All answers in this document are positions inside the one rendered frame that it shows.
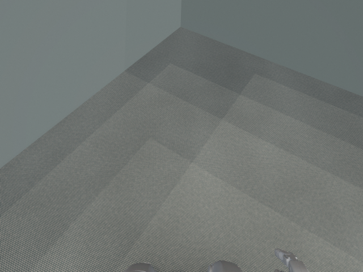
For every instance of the right robot thigh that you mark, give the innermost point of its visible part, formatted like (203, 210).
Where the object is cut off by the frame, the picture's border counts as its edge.
(223, 266)

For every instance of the right robot hand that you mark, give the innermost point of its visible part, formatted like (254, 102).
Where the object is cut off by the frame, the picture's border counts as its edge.
(290, 261)

